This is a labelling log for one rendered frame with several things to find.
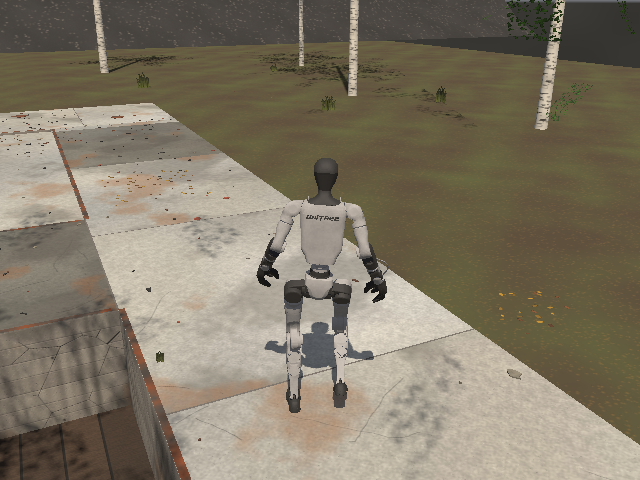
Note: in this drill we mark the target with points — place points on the robot left hand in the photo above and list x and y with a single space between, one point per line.
271 272

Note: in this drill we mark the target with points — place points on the robot right upper arm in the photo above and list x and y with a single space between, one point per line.
355 213

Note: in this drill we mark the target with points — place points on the robot right hand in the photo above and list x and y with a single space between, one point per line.
382 288

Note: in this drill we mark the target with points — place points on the left robot forearm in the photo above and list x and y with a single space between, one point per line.
268 258

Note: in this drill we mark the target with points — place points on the right robot forearm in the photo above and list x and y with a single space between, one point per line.
373 268

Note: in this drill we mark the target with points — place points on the robot head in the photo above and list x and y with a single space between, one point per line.
325 172

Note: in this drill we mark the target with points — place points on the robot left upper arm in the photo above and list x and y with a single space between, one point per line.
292 209

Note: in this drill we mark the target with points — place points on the robot right thigh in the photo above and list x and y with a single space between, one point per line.
341 295

